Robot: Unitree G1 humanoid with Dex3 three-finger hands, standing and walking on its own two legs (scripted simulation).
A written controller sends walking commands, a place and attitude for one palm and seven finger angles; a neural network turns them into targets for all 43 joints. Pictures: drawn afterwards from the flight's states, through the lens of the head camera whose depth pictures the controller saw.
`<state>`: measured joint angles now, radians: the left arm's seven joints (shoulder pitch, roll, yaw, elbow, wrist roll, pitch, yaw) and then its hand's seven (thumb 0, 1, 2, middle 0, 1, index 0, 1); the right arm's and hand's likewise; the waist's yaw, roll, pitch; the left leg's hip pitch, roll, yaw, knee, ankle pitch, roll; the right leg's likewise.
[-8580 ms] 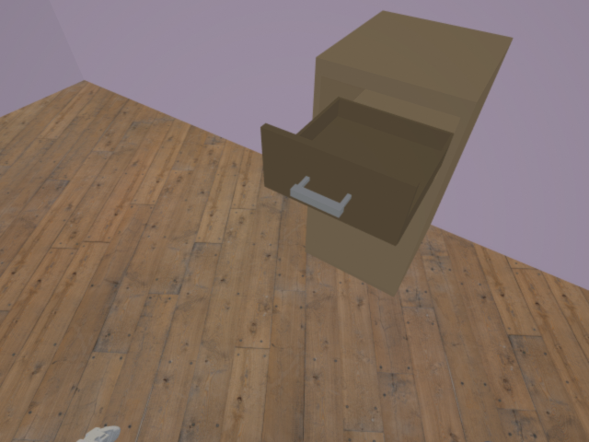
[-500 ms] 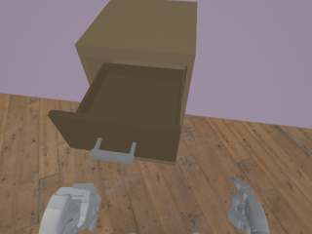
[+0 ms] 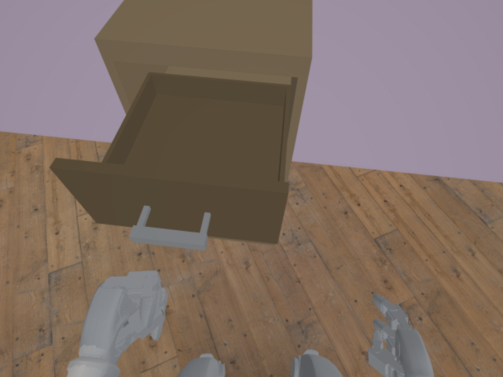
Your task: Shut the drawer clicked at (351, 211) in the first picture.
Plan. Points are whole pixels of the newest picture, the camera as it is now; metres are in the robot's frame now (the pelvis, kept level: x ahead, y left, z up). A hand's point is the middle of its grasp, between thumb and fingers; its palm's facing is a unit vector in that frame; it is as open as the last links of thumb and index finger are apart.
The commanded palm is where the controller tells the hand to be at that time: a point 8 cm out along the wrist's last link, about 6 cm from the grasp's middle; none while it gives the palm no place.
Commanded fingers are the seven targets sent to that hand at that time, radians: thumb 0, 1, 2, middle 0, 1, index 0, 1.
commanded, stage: bring the fist close to the handle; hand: left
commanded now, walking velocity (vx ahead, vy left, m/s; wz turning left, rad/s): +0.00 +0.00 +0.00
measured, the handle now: (172, 226) +0.35 +0.15 +0.00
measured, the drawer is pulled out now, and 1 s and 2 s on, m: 0.27 0.27 0.19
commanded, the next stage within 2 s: push the drawer shut in 0.86 s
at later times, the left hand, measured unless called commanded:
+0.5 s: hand (178, 293) +0.24 +0.12 +0.00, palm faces -0.11 -0.99 -0.01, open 3.3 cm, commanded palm +0.22 +0.18 +0.01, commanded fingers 0.00 0.90 0.90 -1.40 -1.60 -1.40 -1.60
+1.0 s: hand (175, 292) +0.24 +0.13 +0.01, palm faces -0.09 -1.00 -0.03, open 3.3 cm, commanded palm +0.23 +0.18 +0.01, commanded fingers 0.00 0.90 0.90 -1.40 -1.60 -1.40 -1.60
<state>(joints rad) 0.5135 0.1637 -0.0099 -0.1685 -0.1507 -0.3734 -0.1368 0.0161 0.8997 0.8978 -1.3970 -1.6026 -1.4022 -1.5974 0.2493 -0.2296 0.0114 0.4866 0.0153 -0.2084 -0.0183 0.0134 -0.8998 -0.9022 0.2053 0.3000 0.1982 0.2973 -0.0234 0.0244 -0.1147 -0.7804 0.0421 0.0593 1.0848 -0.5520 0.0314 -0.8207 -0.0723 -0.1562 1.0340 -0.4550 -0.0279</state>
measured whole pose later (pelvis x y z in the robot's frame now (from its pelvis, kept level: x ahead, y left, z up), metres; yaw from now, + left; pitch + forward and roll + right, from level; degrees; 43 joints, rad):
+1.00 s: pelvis -0.01 +0.00 -0.03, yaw +0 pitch +20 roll -2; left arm 0.31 0.17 -0.03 -0.06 -0.13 -0.42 -0.09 0.02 0.90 0.90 -1.40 -1.60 -1.40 -1.60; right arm 0.22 -0.24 0.02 0.46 0.00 -0.14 0.00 0.01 -0.90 -0.90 0.20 0.30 0.20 0.30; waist -0.02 0.03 -0.16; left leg -1.00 0.04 0.05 1.25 -0.60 0.04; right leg -1.03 -0.09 -0.16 1.19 -0.50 -0.03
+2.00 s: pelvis -0.03 +0.01 -0.03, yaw +0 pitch +21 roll -2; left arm -0.30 0.19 0.03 0.50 -0.11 -0.42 -0.07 -0.01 0.82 0.93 -1.40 -1.60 -1.40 -1.60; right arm 0.23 -0.26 0.03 0.59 0.01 -0.09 -0.01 0.01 -0.90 -0.90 0.21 0.30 0.20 0.30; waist -0.07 0.02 -0.13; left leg -1.02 0.03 0.06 1.21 -0.55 0.05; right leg -1.05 -0.09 -0.14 1.15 -0.44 -0.02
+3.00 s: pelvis -0.03 +0.00 -0.03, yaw -2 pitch +25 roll -2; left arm -0.84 0.33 0.28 1.09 -0.05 -0.53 -0.11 0.01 0.76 0.89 -1.40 -1.60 -1.40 -1.60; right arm 0.31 -0.26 0.03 0.64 -0.03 -0.01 0.02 0.01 -0.90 -0.90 0.20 0.30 0.20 0.30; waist -0.17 0.03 -0.12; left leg -1.13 0.05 0.07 1.23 -0.55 0.05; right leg -1.17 -0.06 -0.13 1.15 -0.43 -0.03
